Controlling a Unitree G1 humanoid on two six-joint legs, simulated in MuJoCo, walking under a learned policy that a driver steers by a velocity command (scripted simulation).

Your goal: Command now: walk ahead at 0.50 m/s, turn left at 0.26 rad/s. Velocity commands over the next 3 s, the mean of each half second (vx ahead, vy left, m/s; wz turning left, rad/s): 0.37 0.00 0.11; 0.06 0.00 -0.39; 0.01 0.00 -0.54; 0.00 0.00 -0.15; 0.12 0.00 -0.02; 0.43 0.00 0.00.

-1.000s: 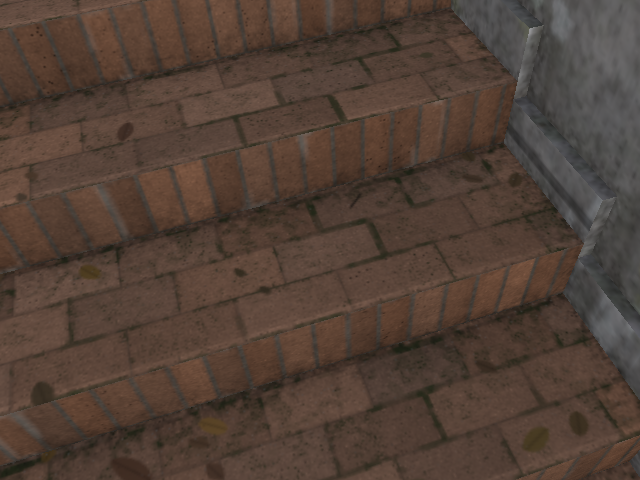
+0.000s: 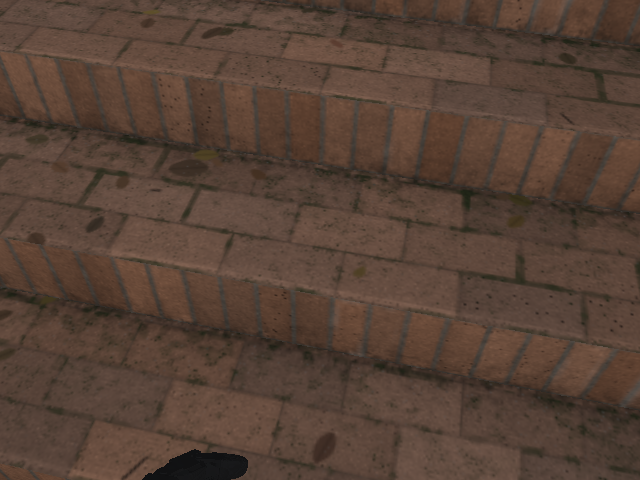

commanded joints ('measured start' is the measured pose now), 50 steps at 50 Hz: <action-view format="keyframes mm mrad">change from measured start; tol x64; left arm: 1 489 248 95 165 37 -35 28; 50 25 218 154 22 -17 -92 32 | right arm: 1 -122 -76 -35 -49 48 6 -7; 17 -948 76 110 -476 34 135 -75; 23 -32 -58 -3 -208 36 88 -171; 50 -515 -137 -93 -358 29 17 -197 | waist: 1 185 -182 82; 50 4 -66 7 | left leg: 1 -869 -16 -77 993 124 33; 15 -1223 241 293 706 -130 74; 23 400 329 -77 24 435 206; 26 -76 413 -422 -524 -499 193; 35 -317 283 396 -679 -21 16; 50 -493 128 142 542 -308 -152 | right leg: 1 712 -308 996 -709 -216 -281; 17 428 -278 199 -1121 660 -127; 21 743 -288 115 -871 1723 -61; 24 384 27 131 170 270 89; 28 8 -69 378 677 327 -6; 50 558 -277 586 -777 491 -221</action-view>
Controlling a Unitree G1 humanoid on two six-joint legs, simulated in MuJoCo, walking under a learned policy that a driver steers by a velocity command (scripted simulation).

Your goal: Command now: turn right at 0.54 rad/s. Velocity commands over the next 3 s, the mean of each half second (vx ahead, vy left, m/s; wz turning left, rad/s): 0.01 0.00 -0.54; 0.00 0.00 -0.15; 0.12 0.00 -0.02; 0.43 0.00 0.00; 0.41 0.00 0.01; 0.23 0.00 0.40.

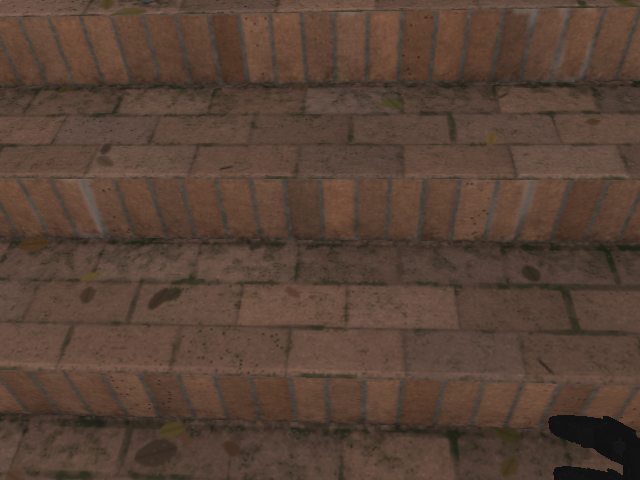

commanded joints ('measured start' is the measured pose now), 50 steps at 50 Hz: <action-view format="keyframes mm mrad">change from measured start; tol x32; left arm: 1 -126 103 13 -131 -17 11 19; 50 64 36 -22 -60 -21 46 27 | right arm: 1 17 -97 -27 -77 -17 5 -17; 50 247 -42 47 34 23 33 25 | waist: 1 -83 14 -84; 50 -47 -14 -99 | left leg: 1 -158 27 -111 211 84 11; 14 126 -12 -17 -484 47 -27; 19 615 507 -632 -926 891 577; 36 165 195 -103 -882 -43 168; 50 411 123 15 -831 433 64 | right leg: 1 99 -242 376 -234 330 -247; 16 99 -130 468 -118 384 -196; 19 -446 116 143 625 -380 169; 21 -486 89 193 1052 -161 183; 28 -601 106 213 847 17 168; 37 80 -97 -54 -114 112 152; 50 225 -133 25 -159 431 31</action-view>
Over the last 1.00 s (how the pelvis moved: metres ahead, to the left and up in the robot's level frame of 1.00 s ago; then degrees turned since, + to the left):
0.40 0.01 0.26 -12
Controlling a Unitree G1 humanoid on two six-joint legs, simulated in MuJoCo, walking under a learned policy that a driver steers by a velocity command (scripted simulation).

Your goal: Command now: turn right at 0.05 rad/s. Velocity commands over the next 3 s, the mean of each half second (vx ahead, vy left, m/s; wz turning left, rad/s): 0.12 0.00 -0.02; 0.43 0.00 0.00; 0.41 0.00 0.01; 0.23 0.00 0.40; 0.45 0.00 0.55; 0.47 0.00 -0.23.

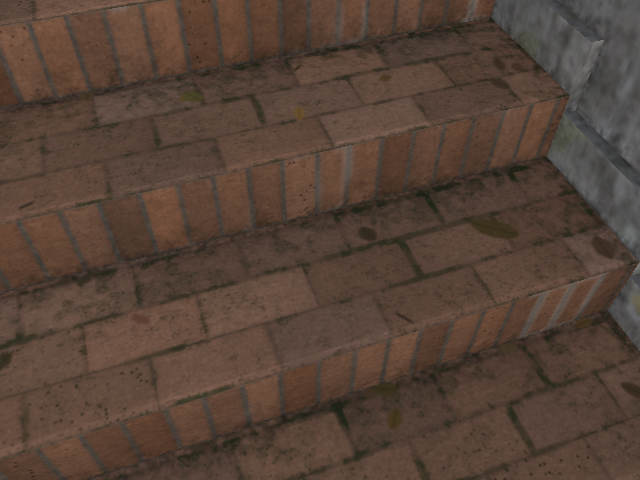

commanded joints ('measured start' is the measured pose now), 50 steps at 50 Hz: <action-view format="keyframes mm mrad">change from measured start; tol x64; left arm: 1 110 73 22 -8 13 7 63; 50 348 -16 43 -2 51 -79 -24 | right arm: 1 54 -109 -32 -48 -1 21 -114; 50 125 -236 -109 -121 -21 46 -102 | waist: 1 0 -11 -134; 50 -22 211 -250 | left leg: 1 79 76 -89 -126 414 -5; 25 102 278 -453 -381 -210 273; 38 -1297 -12 -167 1808 -202 167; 46 -44 -99 87 676 -6 165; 50 30 317 -1009 -340 -279 268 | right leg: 1 201 -79 60 -84 453 -29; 17 42 -31 103 -196 -439 -113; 30 623 -344 581 -357 264 -312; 42 -201 -135 -26 -764 126 -195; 46 271 -213 -73 -132 1708 -188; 50 -338 127 226 1270 138 -93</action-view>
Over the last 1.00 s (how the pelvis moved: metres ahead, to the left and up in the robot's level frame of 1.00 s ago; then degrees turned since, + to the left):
0.03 0.04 0.00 -19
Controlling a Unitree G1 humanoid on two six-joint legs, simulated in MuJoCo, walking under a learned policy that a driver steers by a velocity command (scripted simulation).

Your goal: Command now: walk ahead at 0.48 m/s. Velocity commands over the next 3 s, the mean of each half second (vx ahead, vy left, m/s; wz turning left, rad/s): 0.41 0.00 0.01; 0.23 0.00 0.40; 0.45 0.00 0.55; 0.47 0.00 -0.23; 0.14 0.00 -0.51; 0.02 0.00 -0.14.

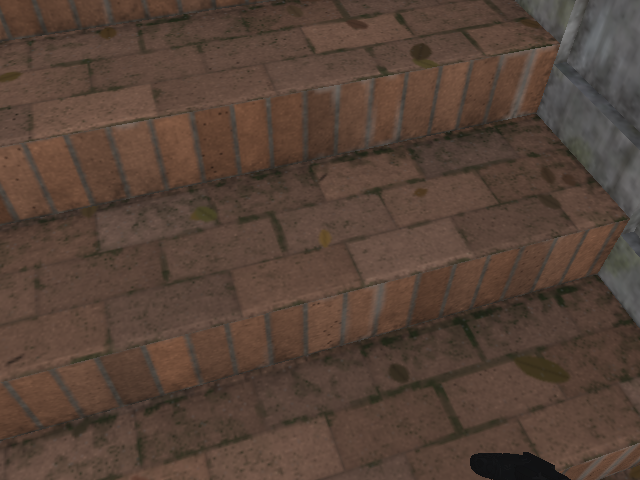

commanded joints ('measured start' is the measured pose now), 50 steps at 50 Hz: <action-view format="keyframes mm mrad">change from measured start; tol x32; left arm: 1 -45 9 19 -221 75 -20 -19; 19 -655 -132 -106 -566 28 66 18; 26 246 209 27 -203 133 168 3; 31 -436 -192 -106 -91 78 19 -38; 50 125 -53 -103 198 138 5 -15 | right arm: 1 148 -213 -116 100 21 -33 3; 25 726 -111 -77 345 -142 -95 249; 50 -82 -36 -5 176 -13 6 74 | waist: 1 17 71 -95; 17 -68 92 113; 24 278 255 -338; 25 142 -211 -641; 28 46 77 -140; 50 67 -11 -25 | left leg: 1 453 308 -947 -967 -327 108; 9 321 138 -251 -980 232 4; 16 783 190 -315 -1093 476 8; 22 861 235 -132 -892 2138 -2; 24 491 287 -289 -521 2083 -6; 25 171 -12 -326 6 467 -106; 26 91 -134 -574 639 530 -71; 28 -131 -121 -543 829 563 -22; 37 -31 26 -170 716 411 -62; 50 -1000 100 -383 1010 205 147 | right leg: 1 -551 57 62 892 110 -32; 17 -1296 -58 -208 863 -302 -47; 23 -131 122 -260 -47 -175 -109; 25 651 -335 674 -411 670 -576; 28 -27 -318 565 -649 48 -364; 35 -345 -82 -239 -698 123 -126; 50 440 -394 -87 -848 -106 -200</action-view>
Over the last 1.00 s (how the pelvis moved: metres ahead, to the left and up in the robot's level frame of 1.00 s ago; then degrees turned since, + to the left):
0.27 0.03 0.06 1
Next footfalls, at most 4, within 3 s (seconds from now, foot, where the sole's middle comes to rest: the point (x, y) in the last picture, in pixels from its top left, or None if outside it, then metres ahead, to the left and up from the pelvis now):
0.48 right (376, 438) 0.47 -0.06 -0.49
1.20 left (144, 278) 0.67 0.33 -0.33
1.76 right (188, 66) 1.03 0.28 -0.16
2.36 left None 1.26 0.49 0.00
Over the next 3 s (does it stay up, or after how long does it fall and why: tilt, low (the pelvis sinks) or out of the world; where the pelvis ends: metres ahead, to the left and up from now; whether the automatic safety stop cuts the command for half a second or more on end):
stays up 1.17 0.38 0.74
